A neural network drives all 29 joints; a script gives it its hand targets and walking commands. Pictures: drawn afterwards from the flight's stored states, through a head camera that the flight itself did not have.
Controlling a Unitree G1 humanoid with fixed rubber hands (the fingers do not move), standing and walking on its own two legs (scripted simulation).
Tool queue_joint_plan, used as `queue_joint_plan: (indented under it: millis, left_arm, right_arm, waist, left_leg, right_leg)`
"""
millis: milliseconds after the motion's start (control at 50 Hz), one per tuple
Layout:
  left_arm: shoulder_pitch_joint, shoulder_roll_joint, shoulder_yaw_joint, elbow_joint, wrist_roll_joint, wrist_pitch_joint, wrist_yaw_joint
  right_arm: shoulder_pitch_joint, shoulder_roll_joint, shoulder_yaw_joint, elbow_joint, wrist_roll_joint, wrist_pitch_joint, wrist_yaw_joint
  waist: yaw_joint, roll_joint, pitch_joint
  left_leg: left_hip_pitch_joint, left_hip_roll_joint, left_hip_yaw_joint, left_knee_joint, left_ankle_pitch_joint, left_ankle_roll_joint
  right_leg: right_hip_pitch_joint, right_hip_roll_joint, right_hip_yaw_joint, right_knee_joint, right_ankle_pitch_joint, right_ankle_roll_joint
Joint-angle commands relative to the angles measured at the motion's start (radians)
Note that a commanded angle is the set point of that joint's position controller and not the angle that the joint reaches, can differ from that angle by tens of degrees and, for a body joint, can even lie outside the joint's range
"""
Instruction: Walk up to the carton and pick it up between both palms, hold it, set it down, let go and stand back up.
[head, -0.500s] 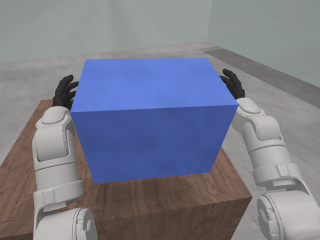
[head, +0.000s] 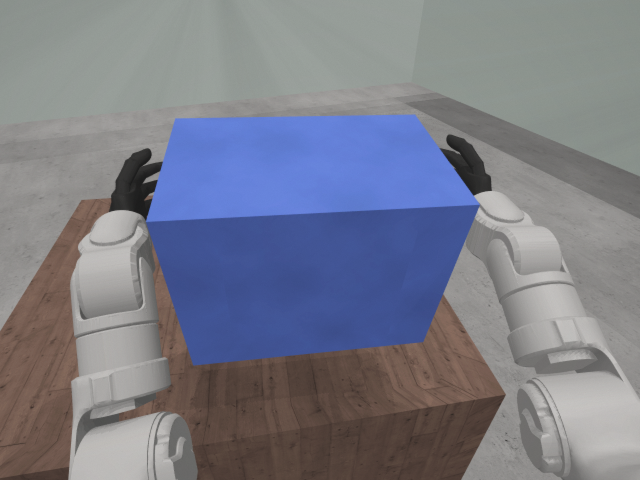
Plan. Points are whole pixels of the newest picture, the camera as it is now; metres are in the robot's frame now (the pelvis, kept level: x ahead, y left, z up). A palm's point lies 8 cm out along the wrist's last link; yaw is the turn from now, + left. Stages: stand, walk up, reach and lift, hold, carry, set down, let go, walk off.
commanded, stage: hold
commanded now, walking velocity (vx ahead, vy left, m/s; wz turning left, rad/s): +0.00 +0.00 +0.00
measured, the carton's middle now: (306, 237) +0.38 +0.01 +0.19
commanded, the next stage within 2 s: set down in 1.92 s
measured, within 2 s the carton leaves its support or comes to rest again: neither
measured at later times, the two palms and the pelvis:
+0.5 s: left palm (134, 210) +0.36 +0.20 +0.25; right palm (470, 192) +0.37 -0.19 +0.25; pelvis +0.00 -0.01 +0.00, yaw +0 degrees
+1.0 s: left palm (131, 212) +0.35 +0.20 +0.25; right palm (470, 196) +0.37 -0.19 +0.25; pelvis +0.00 -0.01 +0.00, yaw +0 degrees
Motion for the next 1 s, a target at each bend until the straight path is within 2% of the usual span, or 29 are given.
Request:
queue_joint_plan:
  millis: [0, 100, 120, 140, 200, 260, 300, 320, 340, 400, 440, 460, 520, 580, 620, 640, 700, 740, 780, 820, 880, 920, 980]
  left_arm:
    - [-0.546, -0.422, -0.414, -0.120, -0.174, -0.033, -0.160]
    - [-0.536, -0.417, -0.415, -0.135, -0.176, -0.031, -0.161]
    - [-0.566, -0.417, -0.426, -0.157, -0.165, -0.032, -0.152]
    - [-0.574, -0.420, -0.438, -0.178, -0.174, -0.033, -0.146]
    - [-0.579, -0.418, -0.442, -0.146, -0.180, -0.030, -0.138]
    - [-0.568, -0.410, -0.414, -0.090, -0.164, -0.024, -0.141]
    - [-0.565, -0.410, -0.412, -0.083, -0.162, -0.023, -0.145]
    - [-0.560, -0.418, -0.417, -0.099, -0.163, -0.021, -0.146]
    - [-0.559, -0.413, -0.412, -0.090, -0.163, -0.022, -0.145]
    - [-0.579, -0.421, -0.408, -0.083, -0.176, -0.030, -0.150]
    - [-0.556, -0.407, -0.379, -0.055, -0.157, -0.028, -0.153]
    - [-0.555, -0.399, -0.373, -0.069, -0.149, -0.028, -0.156]
    - [-0.575, -0.406, -0.389, -0.099, -0.164, -0.034, -0.165]
    - [-0.582, -0.416, -0.426, -0.155, -0.178, -0.037, -0.162]
    - [-0.578, -0.401, -0.421, -0.150, -0.176, -0.032, -0.158]
    - [-0.572, -0.397, -0.416, -0.141, -0.171, -0.032, -0.158]
    - [-0.542, -0.396, -0.411, -0.144, -0.156, -0.026, -0.158]
    - [-0.547, -0.397, -0.413, -0.148, -0.161, -0.028, -0.160]
    - [-0.570, -0.391, -0.403, -0.119, -0.167, -0.035, -0.158]
    - [-0.577, -0.398, -0.402, -0.079, -0.164, -0.042, -0.157]
    - [-0.578, -0.420, -0.415, -0.106, -0.168, -0.043, -0.154]
    - [-0.585, -0.427, -0.438, -0.131, -0.189, -0.041, -0.149]
    - [-0.580, -0.413, -0.413, -0.097, -0.171, -0.034, -0.147]
  right_arm:
    - [-0.602, 0.465, 0.262, -0.266, 0.104, -0.024, 0.108]
    - [-0.592, 0.465, 0.268, -0.286, 0.107, -0.018, 0.103]
    - [-0.621, 0.470, 0.281, -0.281, 0.115, -0.023, 0.103]
    - [-0.617, 0.465, 0.275, -0.285, 0.119, -0.026, 0.104]
    - [-0.632, 0.461, 0.264, -0.270, 0.116, -0.028, 0.108]
    - [-0.651, 0.465, 0.262, -0.255, 0.099, -0.024, 0.105]
    - [-0.646, 0.468, 0.268, -0.247, 0.099, -0.022, 0.101]
    - [-0.644, 0.465, 0.264, -0.252, 0.105, -0.023, 0.102]
    - [-0.657, 0.461, 0.270, -0.259, 0.109, -0.023, 0.101]
    - [-0.665, 0.478, 0.265, -0.262, 0.111, -0.026, 0.099]
    - [-0.662, 0.485, 0.285, -0.250, 0.114, -0.019, 0.094]
    - [-0.642, 0.484, 0.288, -0.226, 0.115, -0.013, 0.091]
    - [-0.636, 0.499, 0.284, -0.254, 0.117, -0.017, 0.082]
    - [-0.626, 0.497, 0.289, -0.299, 0.129, -0.020, 0.073]
    - [-0.614, 0.475, 0.282, -0.285, 0.127, -0.013, 0.075]
    - [-0.618, 0.475, 0.273, -0.284, 0.119, -0.013, 0.078]
    - [-0.595, 0.461, 0.277, -0.277, 0.119, -0.013, 0.077]
    - [-0.609, 0.474, 0.287, -0.299, 0.121, -0.017, 0.079]
    - [-0.643, 0.490, 0.295, -0.301, 0.118, -0.019, 0.084]
    - [-0.655, 0.498, 0.278, -0.285, 0.096, -0.024, 0.085]
    - [-0.642, 0.491, 0.275, -0.273, 0.105, -0.029, 0.087]
    - [-0.651, 0.483, 0.279, -0.304, 0.118, -0.033, 0.086]
    - [-0.648, 0.467, 0.267, -0.259, 0.105, -0.022, 0.091]
  waist:
    - [-0.008, 0.063, -0.248]
    - [-0.010, 0.060, -0.251]
    - [0.000, 0.079, -0.253]
    - [-0.003, 0.090, -0.263]
    - [-0.004, 0.085, -0.258]
    - [0.008, 0.055, -0.235]
    - [0.006, 0.047, -0.241]
    - [0.004, 0.061, -0.260]
    - [0.014, 0.056, -0.254]
    - [0.005, 0.042, -0.271]
    - [0.023, 0.017, -0.254]
    - [0.020, 0.014, -0.250]
    - [0.004, 0.027, -0.260]
    - [-0.016, 0.073, -0.292]
    - [-0.019, 0.084, -0.272]
    - [-0.008, 0.075, -0.255]
    - [-0.005, 0.075, -0.235]
    - [-0.003, 0.062, -0.247]
    - [0.018, 0.040, -0.260]
    - [0.015, 0.027, -0.231]
    - [0.004, 0.049, -0.268]
    - [-0.008, 0.066, -0.305]
    - [0.006, 0.055, -0.266]
  left_leg:
    - [0.050, -0.005, -0.019, -0.021, 0.201, -0.043]
    - [0.050, -0.007, -0.019, -0.019, 0.206, -0.046]
    - [0.059, -0.006, -0.029, -0.016, 0.218, -0.051]
    - [0.058, -0.002, -0.029, -0.015, 0.219, -0.058]
    - [0.051, 0.000, -0.028, -0.022, 0.181, -0.053]
    - [0.018, -0.004, -0.022, -0.037, 0.137, -0.037]
    - [0.016, -0.003, -0.022, -0.038, 0.135, -0.033]
    - [0.031, 0.001, -0.024, -0.036, 0.157, -0.039]
    - [0.032, -0.002, -0.021, -0.029, 0.163, -0.038]
    - [0.025, -0.008, -0.024, -0.028, 0.153, -0.034]
    - [0.018, -0.014, -0.016, -0.028, 0.163, -0.023]
    - [0.026, -0.011, -0.018, -0.033, 0.154, -0.021]
    - [0.025, -0.020, -0.016, -0.026, 0.179, -0.028]
    - [0.055, -0.023, -0.022, -0.006, 0.231, -0.046]
    - [0.053, -0.021, -0.023, -0.013, 0.209, -0.053]
    - [0.040, -0.020, -0.022, -0.018, 0.187, -0.049]
    - [0.050, -0.015, -0.023, -0.021, 0.214, -0.055]
    - [0.044, -0.014, -0.021, -0.022, 0.197, -0.043]
    - [0.026, -0.017, -0.018, -0.031, 0.148, -0.031]
    - [0.015, -0.017, -0.011, -0.043, 0.107, -0.023]
    - [0.033, -0.010, -0.016, -0.038, 0.150, -0.032]
    - [0.051, -0.011, -0.021, -0.018, 0.185, -0.040]
    - [0.041, -0.009, -0.019, -0.033, 0.140, -0.036]
  right_leg:
    - [0.066, 0.006, 0.029, -0.007, 0.160, 0.008]
    - [0.073, 0.006, 0.028, -0.004, 0.177, 0.010]
    - [0.072, 0.018, 0.024, 0.003, 0.181, -0.001]
    - [0.074, 0.022, 0.021, 0.004, 0.166, -0.006]
    - [0.046, 0.017, 0.027, -0.007, 0.125, -0.010]
    - [0.055, 0.010, 0.033, -0.010, 0.111, -0.002]
    - [0.066, 0.009, 0.036, -0.009, 0.125, 0.000]
    - [0.076, 0.014, 0.031, -0.003, 0.142, -0.002]
    - [0.070, 0.014, 0.030, -0.005, 0.140, 0.001]
    - [0.071, 0.009, 0.037, -0.008, 0.149, 0.005]
    - [0.088, 0.004, 0.043, -0.008, 0.193, 0.014]
    - [0.098, 0.003, 0.043, -0.004, 0.191, 0.015]
    - [0.102, 0.005, 0.038, -0.002, 0.227, 0.021]
    - [0.119, 0.007, 0.037, 0.015, 0.285, 0.023]
    - [0.106, 0.010, 0.030, 0.008, 0.238, 0.016]
    - [0.094, 0.007, 0.028, 0.001, 0.210, 0.015]
    - [0.094, 0.012, 0.022, 0.000, 0.215, 0.008]
    - [0.090, 0.009, 0.028, 0.000, 0.208, 0.011]
    - [0.074, 0.003, 0.032, -0.007, 0.169, 0.018]
    - [0.046, 0.002, 0.032, -0.015, 0.132, 0.021]
    - [0.074, 0.009, 0.031, -0.003, 0.159, 0.011]
    - [0.078, 0.011, 0.032, 0.003, 0.179, 0.010]
    - [0.059, 0.010, 0.027, -0.010, 0.126, 0.007]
